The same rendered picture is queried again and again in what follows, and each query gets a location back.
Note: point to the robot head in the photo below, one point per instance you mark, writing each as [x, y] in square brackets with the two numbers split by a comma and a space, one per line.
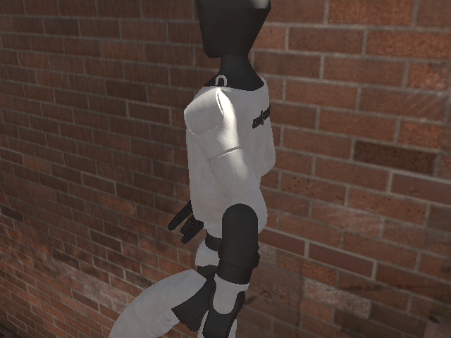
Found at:
[229, 29]

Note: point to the right robot hand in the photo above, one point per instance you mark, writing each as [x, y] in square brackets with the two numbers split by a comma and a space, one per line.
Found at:
[190, 228]

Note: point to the left robot forearm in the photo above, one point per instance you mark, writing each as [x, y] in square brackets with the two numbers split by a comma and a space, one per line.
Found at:
[238, 257]

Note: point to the left robot upper arm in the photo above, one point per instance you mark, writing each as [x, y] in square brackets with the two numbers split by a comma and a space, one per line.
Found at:
[212, 122]

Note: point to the right robot upper arm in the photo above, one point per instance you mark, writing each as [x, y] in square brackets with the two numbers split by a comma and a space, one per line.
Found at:
[269, 154]

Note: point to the robot left thigh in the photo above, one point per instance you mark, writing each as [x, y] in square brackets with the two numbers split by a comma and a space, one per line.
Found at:
[182, 297]

